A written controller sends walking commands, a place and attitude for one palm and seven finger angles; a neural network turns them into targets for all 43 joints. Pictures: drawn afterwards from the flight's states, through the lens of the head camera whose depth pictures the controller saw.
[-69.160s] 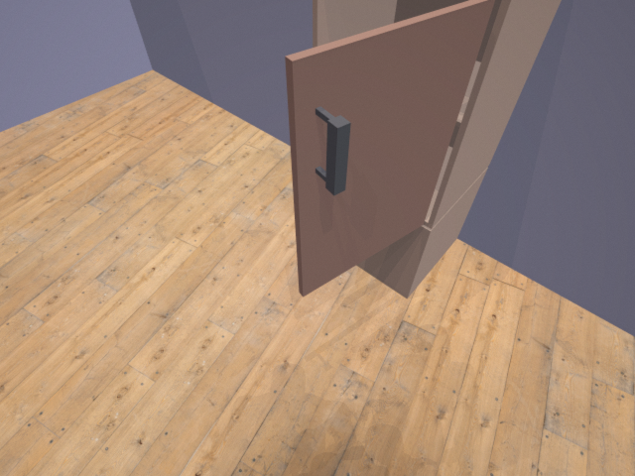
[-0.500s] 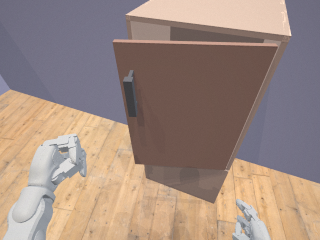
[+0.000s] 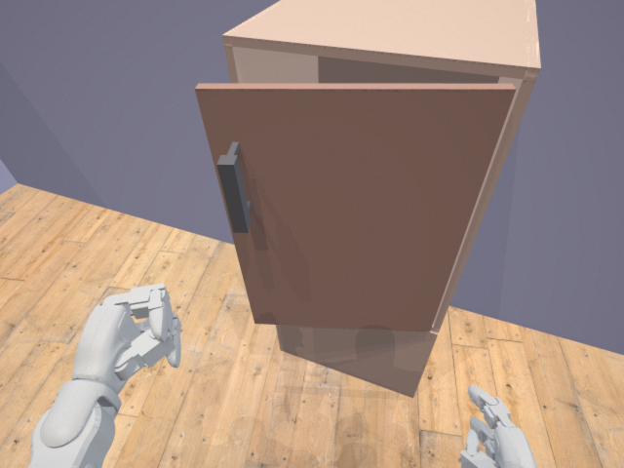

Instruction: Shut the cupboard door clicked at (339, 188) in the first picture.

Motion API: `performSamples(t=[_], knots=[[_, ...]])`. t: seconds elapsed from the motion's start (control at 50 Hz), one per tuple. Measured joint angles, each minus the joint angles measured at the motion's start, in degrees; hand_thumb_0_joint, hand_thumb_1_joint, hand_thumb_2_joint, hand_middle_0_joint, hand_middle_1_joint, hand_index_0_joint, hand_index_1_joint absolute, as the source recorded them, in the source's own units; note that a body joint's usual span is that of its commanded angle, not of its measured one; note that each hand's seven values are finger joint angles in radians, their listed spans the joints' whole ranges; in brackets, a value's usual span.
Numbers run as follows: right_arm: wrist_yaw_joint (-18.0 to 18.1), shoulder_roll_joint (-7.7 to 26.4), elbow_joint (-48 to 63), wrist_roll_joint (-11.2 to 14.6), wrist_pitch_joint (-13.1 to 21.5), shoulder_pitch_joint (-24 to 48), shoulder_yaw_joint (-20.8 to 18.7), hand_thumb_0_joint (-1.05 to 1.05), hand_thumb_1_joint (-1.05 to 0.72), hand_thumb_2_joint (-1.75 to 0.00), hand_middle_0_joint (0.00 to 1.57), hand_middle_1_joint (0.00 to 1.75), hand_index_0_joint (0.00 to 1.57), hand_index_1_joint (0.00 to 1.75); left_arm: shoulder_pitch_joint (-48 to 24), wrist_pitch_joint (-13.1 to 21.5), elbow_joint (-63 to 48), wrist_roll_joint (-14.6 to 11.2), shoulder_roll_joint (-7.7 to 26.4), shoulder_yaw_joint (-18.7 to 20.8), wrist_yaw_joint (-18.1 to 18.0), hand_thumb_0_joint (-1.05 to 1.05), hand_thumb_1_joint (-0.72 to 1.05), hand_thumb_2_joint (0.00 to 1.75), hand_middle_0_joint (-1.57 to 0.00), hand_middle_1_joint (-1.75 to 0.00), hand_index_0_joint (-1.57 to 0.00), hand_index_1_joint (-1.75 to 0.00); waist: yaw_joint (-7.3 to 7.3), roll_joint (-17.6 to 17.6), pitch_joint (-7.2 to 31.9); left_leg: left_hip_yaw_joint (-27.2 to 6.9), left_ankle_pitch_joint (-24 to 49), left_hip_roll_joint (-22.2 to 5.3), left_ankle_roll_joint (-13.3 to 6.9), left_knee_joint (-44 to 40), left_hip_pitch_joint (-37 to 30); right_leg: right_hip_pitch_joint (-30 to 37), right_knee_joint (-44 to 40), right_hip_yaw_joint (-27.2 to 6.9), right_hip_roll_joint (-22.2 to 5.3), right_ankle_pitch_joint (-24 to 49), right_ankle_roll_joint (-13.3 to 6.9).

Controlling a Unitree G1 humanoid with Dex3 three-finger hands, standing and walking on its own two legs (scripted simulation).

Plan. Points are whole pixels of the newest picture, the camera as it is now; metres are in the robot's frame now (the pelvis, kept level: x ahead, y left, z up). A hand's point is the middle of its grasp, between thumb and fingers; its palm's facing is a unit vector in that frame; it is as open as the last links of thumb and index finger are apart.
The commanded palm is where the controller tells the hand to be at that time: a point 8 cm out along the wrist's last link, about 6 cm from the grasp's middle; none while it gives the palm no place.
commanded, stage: bring the fist close to the handle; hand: left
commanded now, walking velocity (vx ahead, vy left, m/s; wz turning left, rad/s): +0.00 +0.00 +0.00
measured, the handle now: (238, 187) +0.49 +0.17 +0.12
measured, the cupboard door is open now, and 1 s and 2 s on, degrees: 17 17 12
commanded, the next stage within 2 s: push the door shut along its arc in 1.30 s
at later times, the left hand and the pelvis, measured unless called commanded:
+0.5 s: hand (208, 272) +0.31 +0.16 +0.13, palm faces +0.03 -1.00 -0.02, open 3.1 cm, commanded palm +0.29 +0.20 +0.12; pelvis +0.00 +0.01 +0.00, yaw -1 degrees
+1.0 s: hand (262, 239) +0.38 +0.11 +0.12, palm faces -0.01 -1.00 +0.00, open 3.1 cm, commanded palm +0.35 +0.16 +0.12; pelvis +0.00 +0.01 +0.00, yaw -1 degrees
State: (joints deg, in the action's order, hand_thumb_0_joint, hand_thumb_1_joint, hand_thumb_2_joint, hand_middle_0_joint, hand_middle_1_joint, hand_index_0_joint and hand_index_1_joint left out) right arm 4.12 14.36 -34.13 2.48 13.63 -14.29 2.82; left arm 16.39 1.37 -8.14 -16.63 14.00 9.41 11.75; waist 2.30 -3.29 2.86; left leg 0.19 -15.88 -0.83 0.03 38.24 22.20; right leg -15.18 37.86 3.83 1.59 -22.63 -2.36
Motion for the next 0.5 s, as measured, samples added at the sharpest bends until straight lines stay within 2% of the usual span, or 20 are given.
performSamples(t=[0.12,0.18,0.24,0.32,0.42,0.5], knots=[[-0.3,-0.1,-1.2,-0.1,0.4,0.5,-0.1,0.01,-0.90,-0.89,0.20,0.30,0.20,0.30,-6.2,3.9,2.3,0.9,-0.3,0.9,-2.0,0.02,0.90,0.90,-1.30,-1.50,-1.30,-1.50,0.17,0.6,-0.7,-0.4,-0.3,0.1,0.1,0.8,0.8,-0.6,0.8,0.4,0.0,-0.4,-0.2],[-0.4,0.1,-1.3,0.1,0.1,0.5,-0.1,0.01,-0.90,-0.89,0.20,0.30,0.20,0.30,-8.6,3.1,3.6,1.1,-0.7,-0.2,-1.3,0.02,0.90,0.90,-1.30,-1.50,-1.30,-1.50,0.03,0.2,-0.4,-0.2,-0.3,0.1,-0.1,0.7,0.9,-0.7,0.6,0.2,-0.1,-0.3,0.1],[-0.4,0.1,-1.1,0.3,-0.6,0.3,-0.2,0.01,-0.90,-0.89,0.20,0.30,0.20,0.30,-9.6,0.7,4.9,1.3,-1.2,-1.9,-0.7,0.02,0.90,0.90,-1.30,-1.50,-1.30,-1.50,-0.38,0.0,0.2,0.4,-0.2,0.3,-0.4,0.1,0.6,-0.8,0.3,-0.4,-0.4,-0.1,0.4],[-0.4,-0.3,-0.8,0.2,-1.6,0.4,-0.1,0.01,-0.90,-0.89,0.20,0.30,0.20,0.30,-11.1,-1.5,6.7,1.9,-1.9,-3.1,-2.7,0.02,0.90,0.90,-1.30,-1.50,-1.30,-1.50,-1.00,0.4,0.1,1.1,-0.1,0.5,-0.6,-0.6,0.2,-0.8,0.0,-1.1,-0.6,-0.1,0.5],[-1.0,-0.8,-1.0,-0.3,-2.2,0.6,-0.2,0.01,-0.90,-0.89,0.20,0.30,0.20,0.30,-14.4,-0.2,7.7,3.9,-2.6,-2.9,-6.9,0.02,0.90,0.90,-1.30,-1.50,-1.30,-1.50,-1.16,1.2,-0.6,1.4,-0.2,0.5,-0.7,-0.6,0.1,-0.8,0.1,-1.4,-0.6,-0.1,0.6],[-1.5,-0.6,-1.4,-0.3,-2.9,0.7,-0.3,0.01,-0.90,-0.89,0.20,0.30,0.20,0.30,-18.0,0.7,9.1,5.1,-3.2,-4.3,-8.2,0.02,0.90,0.90,-1.30,-1.50,-1.30,-1.50,-1.14,0.9,-0.9,1.2,-0.3,0.6,-0.9,-0.2,0.4,-0.8,0.0,-1.2,-0.7,0.0,0.8]])
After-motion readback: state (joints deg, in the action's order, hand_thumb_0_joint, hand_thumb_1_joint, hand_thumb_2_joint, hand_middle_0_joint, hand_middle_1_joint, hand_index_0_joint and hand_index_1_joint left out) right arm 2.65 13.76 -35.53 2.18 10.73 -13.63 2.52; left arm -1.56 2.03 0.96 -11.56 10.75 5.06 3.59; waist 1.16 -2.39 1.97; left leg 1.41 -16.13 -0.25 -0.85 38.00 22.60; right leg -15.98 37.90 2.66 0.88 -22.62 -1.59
